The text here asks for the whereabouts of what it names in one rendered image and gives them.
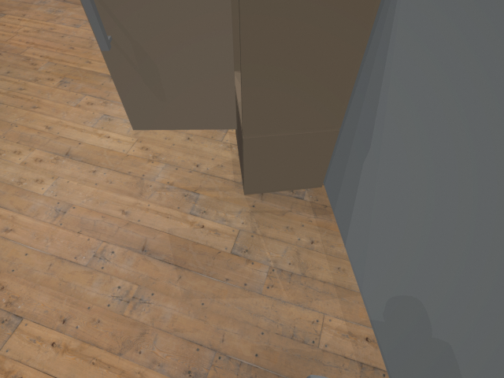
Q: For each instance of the cupboard door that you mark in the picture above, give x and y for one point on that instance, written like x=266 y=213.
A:
x=172 y=62

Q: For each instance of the handle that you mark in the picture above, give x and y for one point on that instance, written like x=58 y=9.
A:
x=97 y=25

